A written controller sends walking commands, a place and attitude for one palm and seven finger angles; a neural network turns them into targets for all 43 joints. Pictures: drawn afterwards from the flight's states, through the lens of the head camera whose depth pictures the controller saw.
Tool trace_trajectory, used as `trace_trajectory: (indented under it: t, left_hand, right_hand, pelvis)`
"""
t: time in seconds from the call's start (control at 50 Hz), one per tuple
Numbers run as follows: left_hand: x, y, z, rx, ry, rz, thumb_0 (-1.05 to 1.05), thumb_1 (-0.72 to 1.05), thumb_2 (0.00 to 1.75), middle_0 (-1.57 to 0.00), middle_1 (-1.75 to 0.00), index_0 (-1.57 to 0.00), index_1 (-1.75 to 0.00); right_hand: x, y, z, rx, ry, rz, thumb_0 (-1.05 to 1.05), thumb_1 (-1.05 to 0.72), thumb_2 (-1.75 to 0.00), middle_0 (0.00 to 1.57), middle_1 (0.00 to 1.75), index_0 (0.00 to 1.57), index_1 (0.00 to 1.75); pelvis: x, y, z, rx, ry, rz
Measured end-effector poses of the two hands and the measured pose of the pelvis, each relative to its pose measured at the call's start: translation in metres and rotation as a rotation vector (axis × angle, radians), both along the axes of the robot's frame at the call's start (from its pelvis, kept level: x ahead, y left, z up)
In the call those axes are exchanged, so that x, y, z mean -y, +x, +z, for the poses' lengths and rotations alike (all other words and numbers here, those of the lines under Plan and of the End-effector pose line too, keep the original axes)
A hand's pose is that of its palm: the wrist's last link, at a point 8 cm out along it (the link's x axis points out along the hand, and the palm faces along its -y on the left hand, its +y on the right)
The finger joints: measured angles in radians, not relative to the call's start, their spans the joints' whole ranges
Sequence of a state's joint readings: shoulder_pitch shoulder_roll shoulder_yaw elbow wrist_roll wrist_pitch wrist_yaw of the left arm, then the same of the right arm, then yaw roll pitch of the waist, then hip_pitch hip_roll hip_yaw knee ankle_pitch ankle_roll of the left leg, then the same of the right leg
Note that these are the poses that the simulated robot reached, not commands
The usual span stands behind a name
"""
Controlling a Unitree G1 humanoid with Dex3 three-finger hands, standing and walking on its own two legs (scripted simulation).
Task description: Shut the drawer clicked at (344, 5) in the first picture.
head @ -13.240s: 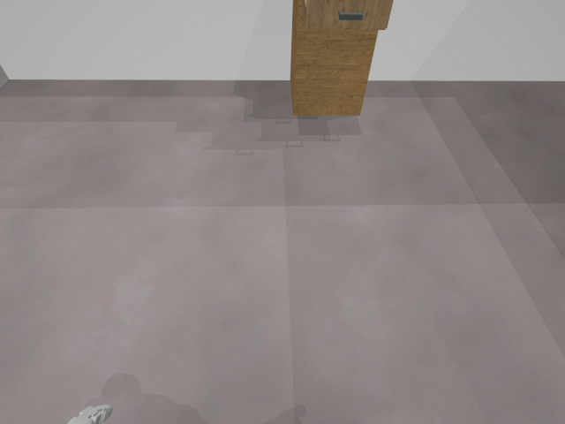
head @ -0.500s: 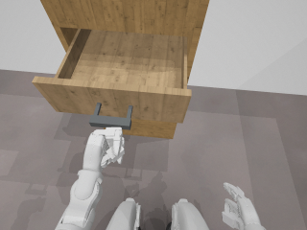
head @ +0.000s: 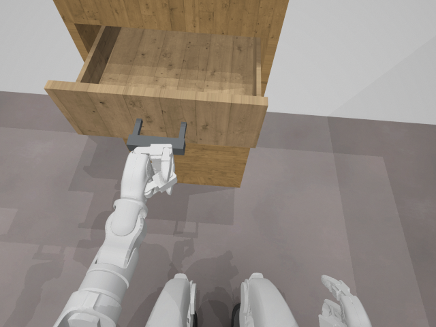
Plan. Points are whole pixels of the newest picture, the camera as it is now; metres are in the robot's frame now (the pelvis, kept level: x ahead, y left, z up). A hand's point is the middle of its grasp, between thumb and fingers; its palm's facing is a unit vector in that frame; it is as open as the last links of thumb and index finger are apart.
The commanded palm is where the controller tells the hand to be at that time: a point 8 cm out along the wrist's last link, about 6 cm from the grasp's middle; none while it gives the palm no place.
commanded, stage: push the drawer shut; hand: left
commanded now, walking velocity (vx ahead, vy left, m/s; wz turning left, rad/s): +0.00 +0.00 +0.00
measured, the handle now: (158, 135) +0.46 +0.12 +0.03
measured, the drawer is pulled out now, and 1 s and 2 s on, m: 0.18 0.05 0.00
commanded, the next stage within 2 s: pull the fist back off the drawer in 1.68 s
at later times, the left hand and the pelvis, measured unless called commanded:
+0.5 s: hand (181, 139) +0.45 +0.08 +0.03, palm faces -0.07 -1.00 -0.05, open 2.9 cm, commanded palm +0.44 +0.12 +0.03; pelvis +0.00 +0.01 +0.00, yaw -1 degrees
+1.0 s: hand (182, 116) +0.50 +0.08 +0.03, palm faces -0.07 -1.00 -0.04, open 3.0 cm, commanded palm +0.50 +0.13 +0.03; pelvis +0.00 +0.01 +0.00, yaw -2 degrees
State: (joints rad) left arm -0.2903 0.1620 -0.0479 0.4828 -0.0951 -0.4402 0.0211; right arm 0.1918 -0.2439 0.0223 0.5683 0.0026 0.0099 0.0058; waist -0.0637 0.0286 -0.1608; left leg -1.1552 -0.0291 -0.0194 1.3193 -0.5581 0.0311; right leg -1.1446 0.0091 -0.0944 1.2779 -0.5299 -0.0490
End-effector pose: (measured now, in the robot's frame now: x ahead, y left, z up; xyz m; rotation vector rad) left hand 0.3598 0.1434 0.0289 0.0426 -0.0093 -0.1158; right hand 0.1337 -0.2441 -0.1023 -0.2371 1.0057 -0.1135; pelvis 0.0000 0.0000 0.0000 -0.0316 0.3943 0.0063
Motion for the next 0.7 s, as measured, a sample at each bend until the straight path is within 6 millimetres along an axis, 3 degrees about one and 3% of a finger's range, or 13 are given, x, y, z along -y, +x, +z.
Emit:
trace_trajectory:
  t: [0.4, 0.7]
  left_hand:
    - [0.011, 0.057, 0.002, 0.007, 0.003, 0.040, -0.03, 0.83, 0.96, -1.40, -1.60, -1.40, -1.60]
    - [0.012, 0.100, 0.003, 0.000, 0.000, 0.052, -0.02, 0.81, 0.94, -1.40, -1.60, -1.40, -1.60]
  right_hand:
    - [0.001, -0.064, -0.008, -0.163, -0.007, -0.074, 0.01, -0.91, -0.89, 0.20, 0.30, 0.20, 0.30]
    - [0.003, -0.092, -0.011, -0.252, -0.004, -0.121, 0.01, -0.91, -0.89, 0.20, 0.30, 0.20, 0.30]
  pelvis:
    - [-0.010, -0.004, 0.000, -0.026, 0.002, -0.015]
    - [-0.009, 0.000, -0.001, -0.060, 0.003, -0.030]
